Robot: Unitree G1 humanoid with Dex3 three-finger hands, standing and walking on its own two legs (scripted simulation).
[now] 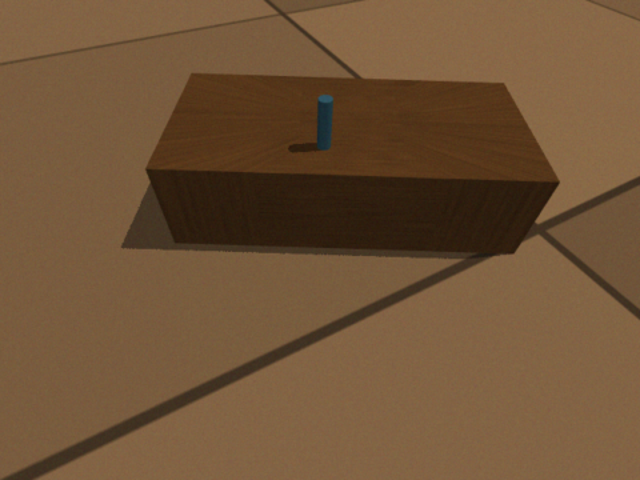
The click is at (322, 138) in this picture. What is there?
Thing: slim round
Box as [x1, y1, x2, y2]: [317, 95, 332, 149]
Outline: 321,95 318,97 317,147 320,149 327,149 330,146 332,97 329,95
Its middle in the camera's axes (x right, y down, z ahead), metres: +0.02 -0.39 +1.35
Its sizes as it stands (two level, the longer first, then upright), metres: 0.050 0.050 0.188
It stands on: a support 0.39 m high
